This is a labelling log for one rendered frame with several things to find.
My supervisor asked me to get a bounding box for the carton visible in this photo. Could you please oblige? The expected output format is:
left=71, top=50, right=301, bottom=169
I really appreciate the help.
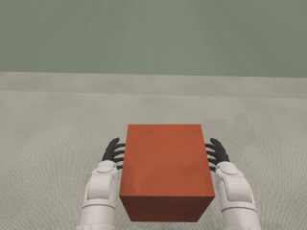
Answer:
left=119, top=124, right=215, bottom=222

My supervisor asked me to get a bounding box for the robot right forearm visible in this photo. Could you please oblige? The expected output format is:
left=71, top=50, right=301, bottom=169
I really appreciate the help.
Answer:
left=215, top=161, right=262, bottom=230

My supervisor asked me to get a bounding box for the robot left forearm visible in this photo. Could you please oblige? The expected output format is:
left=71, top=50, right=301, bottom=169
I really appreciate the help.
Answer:
left=75, top=160, right=118, bottom=230

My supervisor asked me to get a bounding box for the right robot hand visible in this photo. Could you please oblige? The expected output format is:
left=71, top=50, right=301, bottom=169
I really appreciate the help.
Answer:
left=205, top=138, right=230, bottom=172

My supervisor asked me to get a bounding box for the left robot hand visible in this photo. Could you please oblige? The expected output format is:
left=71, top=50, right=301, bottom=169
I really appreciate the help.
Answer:
left=102, top=137, right=126, bottom=170

